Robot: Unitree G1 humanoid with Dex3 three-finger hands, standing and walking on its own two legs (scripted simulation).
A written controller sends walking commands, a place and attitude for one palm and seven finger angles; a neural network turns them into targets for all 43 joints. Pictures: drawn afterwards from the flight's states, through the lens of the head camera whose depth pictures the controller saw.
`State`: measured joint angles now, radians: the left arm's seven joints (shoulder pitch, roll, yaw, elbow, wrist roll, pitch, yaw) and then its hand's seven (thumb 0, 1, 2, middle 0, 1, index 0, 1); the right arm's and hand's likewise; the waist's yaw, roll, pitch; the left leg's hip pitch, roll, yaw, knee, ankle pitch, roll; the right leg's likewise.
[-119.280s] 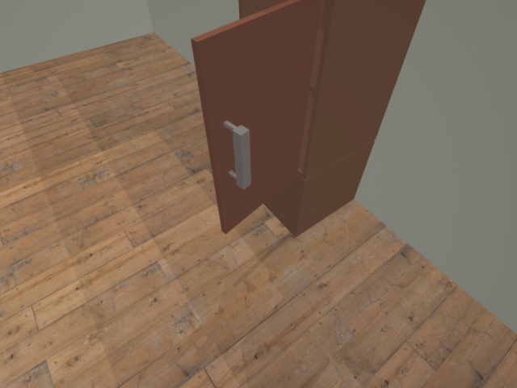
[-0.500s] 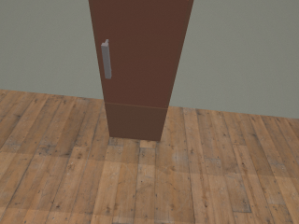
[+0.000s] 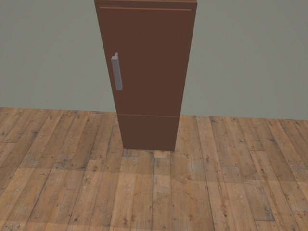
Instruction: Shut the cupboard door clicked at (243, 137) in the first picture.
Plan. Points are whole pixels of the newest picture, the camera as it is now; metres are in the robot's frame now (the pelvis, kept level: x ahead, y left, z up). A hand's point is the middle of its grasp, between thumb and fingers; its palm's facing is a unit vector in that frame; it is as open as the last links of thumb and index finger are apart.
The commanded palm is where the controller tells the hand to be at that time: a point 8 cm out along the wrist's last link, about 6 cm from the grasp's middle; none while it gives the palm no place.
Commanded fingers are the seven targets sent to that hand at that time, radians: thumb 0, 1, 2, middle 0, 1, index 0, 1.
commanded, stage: let the arm hang, fingers relaxed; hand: left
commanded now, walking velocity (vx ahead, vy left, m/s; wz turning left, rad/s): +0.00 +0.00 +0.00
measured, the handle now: (118, 71) +0.80 +0.22 -0.03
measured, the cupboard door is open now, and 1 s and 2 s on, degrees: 0 0 0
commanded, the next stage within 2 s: look to check the result in 0.28 s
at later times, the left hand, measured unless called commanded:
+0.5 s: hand out of the picture -0.03 +0.16 -0.18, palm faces +0.03 -0.98 -0.17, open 7.4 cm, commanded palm none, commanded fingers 0.00 0.90 0.90 -0.20 -0.30 -0.20 -0.30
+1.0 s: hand out of the picture +0.00 +0.16 -0.18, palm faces +0.01 -0.98 -0.20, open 7.4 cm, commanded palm none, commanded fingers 0.00 0.90 0.90 -0.20 -0.30 -0.20 -0.30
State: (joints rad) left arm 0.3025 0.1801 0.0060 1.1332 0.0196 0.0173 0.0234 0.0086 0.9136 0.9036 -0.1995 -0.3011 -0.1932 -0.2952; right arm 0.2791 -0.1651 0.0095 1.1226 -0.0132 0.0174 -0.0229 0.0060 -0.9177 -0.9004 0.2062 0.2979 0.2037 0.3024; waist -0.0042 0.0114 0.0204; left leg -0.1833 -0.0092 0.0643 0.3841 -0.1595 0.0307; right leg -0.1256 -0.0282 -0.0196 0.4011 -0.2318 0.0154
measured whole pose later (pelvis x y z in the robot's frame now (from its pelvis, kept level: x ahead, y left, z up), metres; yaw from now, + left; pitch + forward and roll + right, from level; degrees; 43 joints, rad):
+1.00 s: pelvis +0.00 -0.01 +0.00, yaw -1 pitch -2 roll +0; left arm 0.28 0.17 0.01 1.14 0.02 0.00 0.03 0.01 0.91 0.90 -0.20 -0.30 -0.19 -0.30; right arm 0.26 -0.17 -0.01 1.13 -0.01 0.01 -0.03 0.00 -0.91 -0.90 0.20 0.30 0.20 0.30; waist -0.01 0.00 0.04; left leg -0.19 0.02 0.06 0.39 -0.16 0.01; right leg -0.13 0.00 -0.02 0.39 -0.22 -0.01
